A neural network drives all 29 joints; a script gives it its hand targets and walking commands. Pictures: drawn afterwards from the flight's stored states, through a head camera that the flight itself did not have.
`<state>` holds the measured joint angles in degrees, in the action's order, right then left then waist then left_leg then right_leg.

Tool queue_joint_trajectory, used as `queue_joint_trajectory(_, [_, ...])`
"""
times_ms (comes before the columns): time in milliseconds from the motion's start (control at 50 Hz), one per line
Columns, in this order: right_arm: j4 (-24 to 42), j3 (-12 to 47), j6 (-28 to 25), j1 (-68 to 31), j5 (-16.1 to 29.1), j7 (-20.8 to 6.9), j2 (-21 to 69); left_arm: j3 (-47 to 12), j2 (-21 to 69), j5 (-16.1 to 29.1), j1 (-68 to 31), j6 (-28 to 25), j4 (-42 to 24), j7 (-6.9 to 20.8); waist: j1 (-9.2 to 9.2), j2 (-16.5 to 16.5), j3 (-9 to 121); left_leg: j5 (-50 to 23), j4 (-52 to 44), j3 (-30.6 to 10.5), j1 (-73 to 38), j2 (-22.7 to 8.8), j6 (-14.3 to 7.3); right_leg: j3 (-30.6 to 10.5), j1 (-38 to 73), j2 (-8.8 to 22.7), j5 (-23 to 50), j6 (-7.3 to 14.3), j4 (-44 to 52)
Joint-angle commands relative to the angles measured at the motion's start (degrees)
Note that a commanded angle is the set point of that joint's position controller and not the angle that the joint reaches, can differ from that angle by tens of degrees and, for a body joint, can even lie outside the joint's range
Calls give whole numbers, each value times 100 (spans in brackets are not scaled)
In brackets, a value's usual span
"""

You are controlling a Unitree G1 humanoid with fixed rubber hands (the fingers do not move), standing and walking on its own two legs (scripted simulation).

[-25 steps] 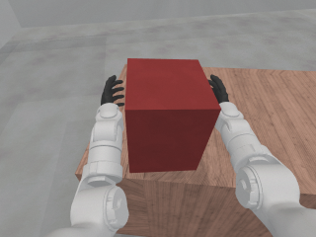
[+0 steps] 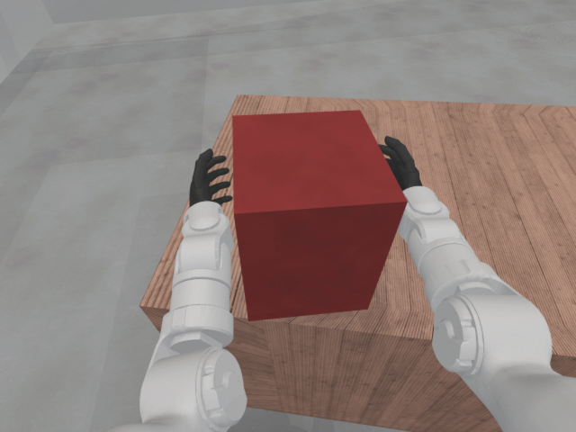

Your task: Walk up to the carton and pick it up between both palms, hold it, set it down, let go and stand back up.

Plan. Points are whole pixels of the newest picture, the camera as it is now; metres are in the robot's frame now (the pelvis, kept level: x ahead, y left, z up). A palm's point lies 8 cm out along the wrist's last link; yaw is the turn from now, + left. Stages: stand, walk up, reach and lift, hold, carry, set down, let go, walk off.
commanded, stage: set down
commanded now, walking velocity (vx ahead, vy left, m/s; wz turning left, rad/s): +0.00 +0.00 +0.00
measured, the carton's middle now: (303, 217) +0.42 +0.05 +0.06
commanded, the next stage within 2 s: none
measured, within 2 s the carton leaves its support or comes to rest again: rests again in 0.88 s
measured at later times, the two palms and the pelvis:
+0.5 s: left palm (216, 219) +0.38 +0.18 +0.10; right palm (404, 194) +0.46 -0.10 +0.09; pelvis +0.00 -0.01 +0.00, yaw -1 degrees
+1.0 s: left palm (224, 225) +0.38 +0.17 +0.08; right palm (408, 191) +0.47 -0.11 +0.09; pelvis +0.00 -0.01 -0.01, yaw -1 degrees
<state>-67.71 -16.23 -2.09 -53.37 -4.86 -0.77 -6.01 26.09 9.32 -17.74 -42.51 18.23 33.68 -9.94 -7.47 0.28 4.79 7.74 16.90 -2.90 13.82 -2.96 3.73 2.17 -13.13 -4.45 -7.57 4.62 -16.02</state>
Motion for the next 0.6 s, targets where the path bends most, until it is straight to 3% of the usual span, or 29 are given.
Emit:
queue_joint_trajectory(0, [1225, 898, -623, -4420, -68, -648, 2565, -2270, 2822, 402, -4208, -550, -906, 369, -37, -175, 3763, -2463, 416, 651, -1238, 190, 10, 220, 1271, 317, 2454, -530, -211])
queue_joint_trajectory(20, [1206, 877, -625, -4310, -107, -639, 2523, -2312, 2876, 384, -4113, -557, -896, 350, 35, -176, 3941, -2486, 426, 622, -1366, 169, 25, 217, 1245, 312, 2410, -507, -191])
queue_joint_trajectory(60, [1386, 1007, -673, -4425, -40, -617, 2664, -2311, 2858, 426, -4057, -595, -769, 326, -60, -375, 4008, -2350, 399, 646, -1121, 169, -66, 197, 1358, 304, 2711, -583, -236])
queue_joint_trajectory(80, [1421, 1068, -718, -4456, 2, -653, 2584, -2227, 2904, 420, -3770, -587, -699, 304, -226, -304, 3944, -2523, 440, 658, -1106, 194, -47, 162, 1354, 274, 2730, -520, -243])
queue_joint_trajectory(100, [1262, 1007, -692, -4388, -127, -641, 2534, -2204, 2821, 332, -3916, -602, -685, 317, -70, -370, 3990, -2470, 420, 649, -1173, 177, -38, 199, 1375, 294, 2681, -523, -235])
queue_joint_trajectory(120, [1019, 1013, -679, -4377, -33, -654, 2660, -2232, 2931, 385, -4381, -646, -967, 255, -149, -221, 4032, -2464, 431, 680, -1088, 173, -30, 194, 1227, 275, 2564, -537, -283])
queue_joint_trajectory(140, [1024, 1061, -658, -4341, -12, -697, 2610, -2059, 2816, 322, -4112, -628, -797, 241, -315, -362, 4064, -2405, 373, 691, -1036, 139, -62, 191, 1209, 280, 2429, -527, -232])
queue_joint_trajectory(160, [945, 946, -730, -4250, -83, -706, 2528, -2280, 2990, 348, -4055, -695, -943, 245, -138, -255, 4139, -2653, 464, 651, -1307, 124, 15, 248, 1052, 242, 2579, -487, -237])
queue_joint_trajectory(200, [1025, 885, -762, -4367, -179, -692, 2456, -2297, 2926, 383, -4018, -669, -719, 218, -155, -299, 4157, -2582, 489, 661, -1210, 133, 1, 223, 1039, 286, 2699, -487, -209])
queue_joint_trajectory(220, [894, 863, -779, -4213, -162, -680, 2444, -2350, 2925, 393, -4086, -698, -902, 211, -46, -291, 4046, -2565, 481, 658, -1178, 146, -20, 228, 1019, 287, 2771, -497, -228])
queue_joint_trajectory(240, [902, 921, -740, -4341, -105, -708, 2420, -2162, 2834, 410, -3987, -677, -783, 200, -263, -344, 4005, -2429, 409, 698, -990, 160, -59, 168, 1091, 308, 2655, -516, -215])
queue_joint_trajectory(260, [1001, 863, -781, -4350, -152, -703, 2457, -2240, 2903, 415, -3908, -697, -757, 216, -180, -381, 4142, -2450, 424, 678, -971, 154, -77, 168, 1131, 330, 2841, -533, -247])
queue_joint_trajectory(280, [864, 908, -757, -4246, -196, -696, 2526, -2188, 2829, 431, -3995, -753, -913, 212, -204, -545, 4220, -2454, 441, 718, -861, 174, -120, 129, 1263, 320, 2984, -561, -286])
queue_joint_trajectory(300, [924, 926, -805, -4380, -157, -728, 2514, -1989, 2774, 350, -3836, -754, -672, 245, -324, -535, 4023, -2310, 356, 746, -660, 194, -129, 115, 1443, 387, 3089, -617, -317])
queue_joint_trajectory(320, [722, 754, -773, -4308, -301, -740, 2420, -2044, 2730, 322, -4074, -763, -704, 249, -160, -412, 3952, -2077, 296, 740, -581, 199, -148, 106, 1401, 457, 2801, -607, -309])
queue_joint_trajectory(340, [739, 737, -725, -4389, -328, -767, 2399, -1918, 2686, 313, -3964, -734, -501, 244, -283, -510, 3906, -1889, 224, 731, -533, 175, -186, 102, 1346, 424, 2472, -581, -270])
queue_joint_trajectory(360, [824, 612, -757, -4412, -381, -763, 2416, -1859, 2659, 281, -3985, -782, -428, 276, -225, -521, 4161, -1921, 248, 777, -615, 177, -184, 120, 1344, 424, 2553, -615, -243])
queue_joint_trajectory(400, [760, 695, -852, -4382, -338, -806, 2470, -1896, 2712, 324, -3879, -877, -594, 236, -310, -587, 4322, -2081, 292, 769, -359, 209, -179, 102, 1524, 400, 3094, -649, -423])
queue_joint_trajectory(420, [734, 807, -875, -4446, -343, -849, 2543, -1716, 2651, 217, -3773, -938, -473, 247, -514, -628, 4278, -2066, 263, 830, -236, 178, -201, 87, 1600, 474, 3240, -683, -480])
queue_joint_trajectory(440, [642, 581, -975, -4420, -408, -877, 2420, -1953, 2790, 294, -4087, -1052, -732, 187, -365, -445, 4520, -2202, 339, 794, -136, 186, -146, 85, 1531, 431, 3292, -630, -542])
queue_joint_trajectory(460, [645, 710, -977, -4465, -381, -876, 2350, -1867, 2740, 231, -3729, -1035, -578, 160, -461, -502, 4446, -2310, 330, 793, -246, 178, -153, 135, 1444, 401, 3261, -594, -495])
queue_joint_trajectory(480, [646, 555, -982, -4501, -541, -839, 2397, -1938, 2676, 330, -4187, -1080, -588, 206, -239, -670, 4607, -2153, 389, 781, -259, 183, -188, 119, 1461, 420, 3194, -633, -473])
queue_joint_trajectory(540, [75, 406, -884, -4266, -511, -957, 2221, -1874, 2723, 267, -4275, -1100, -644, 107, -278, -425, 4384, -2015, 333, 751, -522, 119, -159, 170, 941, 349, 2319, -518, -306])
queue_joint_trajectory(580, [85, 414, -864, -4251, -580, -961, 2241, -1801, 2633, 263, -4098, -1104, -518, 115, -267, -648, 4204, -2002, 358, 767, -534, 125, -195, 175, 898, 367, 2403, -563, -297])
